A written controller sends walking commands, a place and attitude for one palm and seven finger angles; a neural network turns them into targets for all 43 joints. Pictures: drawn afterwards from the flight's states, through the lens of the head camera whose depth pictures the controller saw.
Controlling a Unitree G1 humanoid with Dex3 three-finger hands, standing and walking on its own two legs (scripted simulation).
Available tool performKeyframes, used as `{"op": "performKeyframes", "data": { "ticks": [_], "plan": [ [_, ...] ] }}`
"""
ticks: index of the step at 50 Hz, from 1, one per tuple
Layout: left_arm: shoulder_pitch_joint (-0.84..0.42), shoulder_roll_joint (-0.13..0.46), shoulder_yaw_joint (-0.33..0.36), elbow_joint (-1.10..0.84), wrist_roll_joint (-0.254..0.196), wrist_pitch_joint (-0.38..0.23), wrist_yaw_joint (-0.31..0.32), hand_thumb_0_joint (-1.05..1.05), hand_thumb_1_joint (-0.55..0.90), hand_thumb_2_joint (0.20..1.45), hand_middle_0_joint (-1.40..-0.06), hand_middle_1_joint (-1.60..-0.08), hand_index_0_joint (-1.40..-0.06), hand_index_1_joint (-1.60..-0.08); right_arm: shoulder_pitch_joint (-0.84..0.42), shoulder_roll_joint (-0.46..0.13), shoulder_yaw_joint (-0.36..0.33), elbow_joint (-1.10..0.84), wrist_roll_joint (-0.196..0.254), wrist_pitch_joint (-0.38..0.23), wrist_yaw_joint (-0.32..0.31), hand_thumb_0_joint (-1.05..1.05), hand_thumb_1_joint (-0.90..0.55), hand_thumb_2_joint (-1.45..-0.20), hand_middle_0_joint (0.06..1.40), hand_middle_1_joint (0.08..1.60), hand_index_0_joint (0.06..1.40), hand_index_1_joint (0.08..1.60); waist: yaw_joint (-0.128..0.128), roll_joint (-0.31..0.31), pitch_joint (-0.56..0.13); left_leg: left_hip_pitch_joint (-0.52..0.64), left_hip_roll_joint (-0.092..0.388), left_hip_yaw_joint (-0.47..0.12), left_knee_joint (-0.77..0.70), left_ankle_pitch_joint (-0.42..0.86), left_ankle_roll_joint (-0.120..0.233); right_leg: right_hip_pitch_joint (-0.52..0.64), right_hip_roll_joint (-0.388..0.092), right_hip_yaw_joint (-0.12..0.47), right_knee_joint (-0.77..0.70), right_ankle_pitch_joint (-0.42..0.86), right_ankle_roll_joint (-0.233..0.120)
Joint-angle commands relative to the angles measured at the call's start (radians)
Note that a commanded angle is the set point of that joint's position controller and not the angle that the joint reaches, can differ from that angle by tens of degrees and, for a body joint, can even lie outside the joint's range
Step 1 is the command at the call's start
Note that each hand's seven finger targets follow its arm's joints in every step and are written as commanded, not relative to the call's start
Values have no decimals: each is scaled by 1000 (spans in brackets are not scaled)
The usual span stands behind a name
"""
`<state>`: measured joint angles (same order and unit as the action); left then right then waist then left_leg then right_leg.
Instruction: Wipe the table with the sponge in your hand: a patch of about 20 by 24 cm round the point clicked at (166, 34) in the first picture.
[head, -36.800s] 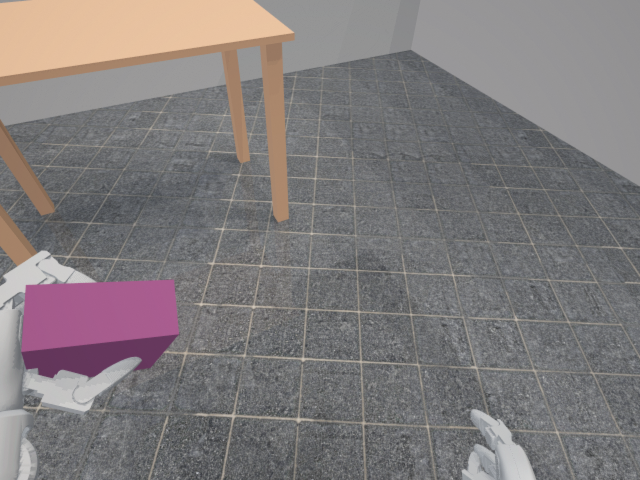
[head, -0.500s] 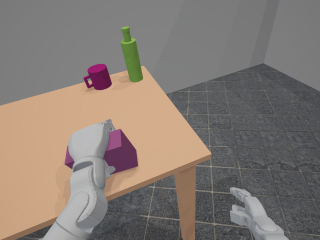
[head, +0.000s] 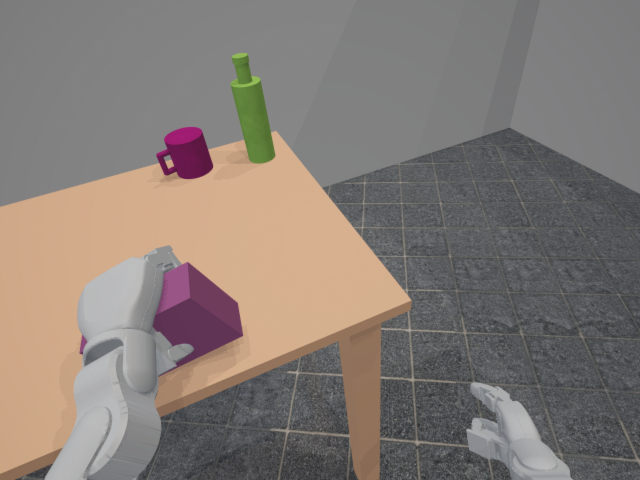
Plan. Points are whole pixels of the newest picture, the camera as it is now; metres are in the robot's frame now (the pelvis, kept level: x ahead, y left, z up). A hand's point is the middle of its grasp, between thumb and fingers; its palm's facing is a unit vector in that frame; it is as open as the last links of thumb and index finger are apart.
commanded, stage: slide back across to the middle lane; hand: left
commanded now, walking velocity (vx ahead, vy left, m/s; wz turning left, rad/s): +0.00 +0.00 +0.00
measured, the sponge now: (176, 330) +0.25 +0.22 +0.10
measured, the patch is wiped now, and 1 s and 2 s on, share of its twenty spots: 0.85 0.90 0.90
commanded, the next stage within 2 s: wipe forward along the middle lane in 0.14 s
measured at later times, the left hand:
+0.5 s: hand (130, 320) +0.25 +0.26 +0.12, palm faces +0.09 -0.12 -0.99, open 9.5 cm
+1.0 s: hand (134, 296) +0.29 +0.28 +0.12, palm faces +0.01 -0.05 -1.00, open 9.5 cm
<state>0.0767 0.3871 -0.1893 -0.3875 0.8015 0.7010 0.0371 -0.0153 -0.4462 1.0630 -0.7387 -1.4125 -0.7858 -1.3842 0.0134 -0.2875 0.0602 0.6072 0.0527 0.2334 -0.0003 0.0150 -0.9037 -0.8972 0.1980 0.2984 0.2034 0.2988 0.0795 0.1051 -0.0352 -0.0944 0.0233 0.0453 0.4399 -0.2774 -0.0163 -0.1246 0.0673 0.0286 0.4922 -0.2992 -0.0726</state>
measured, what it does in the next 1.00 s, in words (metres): stands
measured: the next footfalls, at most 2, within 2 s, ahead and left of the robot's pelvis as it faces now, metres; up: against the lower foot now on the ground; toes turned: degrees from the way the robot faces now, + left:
none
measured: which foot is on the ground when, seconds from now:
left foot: down 0.00-1.00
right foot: down 0.00-1.00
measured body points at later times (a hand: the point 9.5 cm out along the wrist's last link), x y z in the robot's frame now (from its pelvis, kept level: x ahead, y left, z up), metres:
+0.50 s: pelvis -0.01 +0.01 +0.00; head -0.03 -0.05 +0.45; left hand +0.24 +0.27 +0.18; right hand +0.26 -0.18 -0.08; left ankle -0.02 +0.14 -0.74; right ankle -0.02 -0.07 -0.74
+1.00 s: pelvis +0.00 +0.00 +0.00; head -0.01 -0.05 +0.45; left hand +0.29 +0.28 +0.17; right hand +0.23 -0.21 -0.10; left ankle -0.02 +0.14 -0.74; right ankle -0.02 -0.07 -0.74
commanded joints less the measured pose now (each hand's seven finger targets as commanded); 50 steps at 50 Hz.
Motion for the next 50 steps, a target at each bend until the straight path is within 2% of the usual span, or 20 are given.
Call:
{"op": "performKeyframes", "data": {
  "ticks": [1, 5, 7, 10, 12, 15, 16, 20, 22, 25, 28, 30, 33, 35, 36, 40, 41, 45, 47, 50],
  "plan": [
    [-211, 197, 135, -134, 45, 2, 17, 0, 100, 1300, -1200, -1600, -1200, -1600, -277, -77, -31, -192, 2, -75, -17, 0, -900, -900, 200, 300, 200, 300, 37, -107, -116, -43, -66, -14, -25, 261, 67, 82, -37, 108, -102, 252, 23],
    [-278, 289, 191, -77, 69, -8, 2, 0, 100, 1300, -1200, -1600, -1200, -1600, -277, -90, -33, -168, -2, -103, -40, 0, -900, -900, 200, 300, 200, 300, 37, -99, -99, -20, -74, -25, -36, 224, 70, 45, -27, 129, -144, 148, 20],
    [-273, 226, 135, -26, 69, -16, -11, 0, 100, 1300, -1200, -1600, -1200, -1600, -266, -82, -32, -161, -1, -117, -42, 0, -900, -900, 200, 300, 200, 300, 31, -113, -92, -33, -73, -22, -40, 237, 69, 53, -33, 94, -135, 176, 24],
    [-256, 265, 161, -46, 88, -32, -31, 0, 100, 1300, -1200, -1600, -1200, -1600, -280, -90, -33, -161, -3, -129, -43, 0, -900, -900, 200, 300, 200, 300, 42, -87, -130, -8, -77, -29, -47, 245, 68, 62, -26, 101, -136, 185, 20],
    [-277, 204, 102, -23, 91, -51, -41, 0, 100, 1300, -1200, -1600, -1200, -1600, -267, -84, -32, -156, -6, -140, -44, 0, -900, -900, 200, 300, 200, 300, 28, -120, -123, -16, -76, -23, -49, 261, 71, 65, -30, 69, -128, 215, 26],
    [-294, 287, 173, 20, 120, -54, -36, 0, 100, 1300, -1200, -1600, -1200, -1600, -262, -94, -33, -143, -8, -140, -49, 0, -900, -900, 200, 300, 200, 300, 41, -112, -133, -12, -75, -32, -56, 253, 65, 65, -23, 94, -132, 215, 16],
    [-335, 217, 107, 12, 123, -61, -38, 0, 100, 1300, -1200, -1600, -1200, -1600, -266, -83, -27, -151, -7, -144, -48, 0, -900, -900, 200, 300, 200, 300, 31, -125, -143, -21, -78, -22, -54, 263, 67, 79, -31, 66, -121, 234, 22],
    [-349, 279, 159, 102, 148, -55, -32, 0, 100, 1300, -1200, -1600, -1200, -1600, -263, -92, -27, -129, -7, -142, -50, 0, -900, -900, 200, 300, 200, 300, 44, -125, -128, -15, -77, -32, -66, 256, 61, 64, -20, 83, -133, 223, 13],
    [-421, 190, 70, 135, 142, -55, -43, 0, 100, 1300, -1200, -1600, -1200, -1600, -259, -83, -22, -122, -2, -142, -53, 0, -900, -900, 200, 300, 200, 300, 17, -137, -112, -24, -74, -23, -72, 250, 62, 55, -28, 43, -129, 221, 20],
    [-441, 233, 97, 153, 168, -49, -47, 0, 100, 1300, -1200, -1600, -1200, -1600, -266, -88, -22, -124, -4, -146, -51, 0, -900, -900, 200, 300, 200, 300, 34, -117, -153, -11, -78, -32, -76, 255, 62, 67, -21, 58, -124, 230, 13],
    [-461, 192, 55, 216, 158, -57, -62, 0, 100, 1300, -1200, -1600, -1200, -1600, -252, -86, -21, -113, -3, -149, -52, 0, -900, -900, 200, 300, 200, 300, 21, -143, -136, -30, -77, -24, -74, 260, 62, 73, -31, 29, -117, 258, 23],
    [-463, 270, 126, 257, 164, -63, -61, 0, 100, 1300, -1200, -1600, -1200, -1600, -248, -93, -20, -107, -5, -150, -57, 0, -900, -900, 200, 300, 200, 300, 30, -147, -136, -35, -78, -29, -72, 230, 60, 65, -26, 60, -129, 223, 21],
    [-506, 202, 68, 280, 150, -92, -71, 0, 100, 1300, -1200, -1600, -1200, -1600, -232, -88, -23, -105, -4, -155, -62, 0, -900, -900, 200, 300, 200, 300, 16, -144, -136, -40, -80, -22, -68, 244, 63, 67, -35, 27, -120, 257, 27],
    [-527, 268, 122, 324, 164, -99, -66, 0, 100, 1300, -1200, -1600, -1200, -1600, -221, -98, -23, -96, -7, -154, -67, 0, -900, -900, 200, 300, 200, 300, 17, -154, -138, -44, -80, -28, -70, 221, 60, 53, -28, 48, -129, 223, 23],
    [-561, 206, 68, 321, 158, -109, -70, 0, 100, 1300, -1200, -1600, -1200, -1600, -218, -91, -22, -104, -4, -160, -68, 0, -900, -900, 200, 300, 200, 300, 5, -161, -146, -52, -83, -21, -63, 232, 62, 62, -37, 24, -120, 244, 28],
    [-551, 243, 110, 352, 155, -135, -66, 0, 100, 1300, -1200, -1600, -1200, -1600, -201, -100, -31, -98, -6, -161, -71, 0, -900, -900, 200, 300, 200, 300, 14, -145, -161, -44, -83, -29, -62, 240, 62, 61, -32, 36, -120, 265, 23],
    [-576, 197, 65, 357, 150, -142, -68, 0, 100, 1300, -1200, -1600, -1200, -1600, -196, -96, -29, -101, -3, -166, -73, 0, -900, -900, 200, 300, 200, 300, 0, -155, -156, -56, -84, -23, -59, 238, 62, 60, -40, 15, -115, 266, 30],
    [-594, 268, 120, 449, 162, -156, -62, 0, 100, 1300, -1200, -1600, -1200, -1600, -171, -111, -38, -81, -3, -163, -81, 0, -900, -900, 200, 300, 200, 300, 2, -168, -134, -71, -83, -25, -57, 201, 62, 33, -36, 41, -133, 222, 29],
    [-633, 200, 55, 471, 154, -166, -68, 0, 100, 1300, -1200, -1600, -1200, -1600, -159, -108, -37, -79, 2, -167, -85, 0, -900, -900, 200, 300, 200, 300, -17, -186, -135, -77, -85, -19, -52, 210, 65, 31, -42, 14, -125, 244, 35],
    [-612, 296, 141, 530, 166, -176, -60, 0, 100, 1300, -1200, -1600, -1200, -1600, -145, -120, -43, -70, -3, -166, -86, 0, -900, -900, 200, 300, 200, 300, 3, -188, -158, -87, -86, -25, -42, 221, 62, 48, -39, 37, -119, 276, 31]
  ]
}}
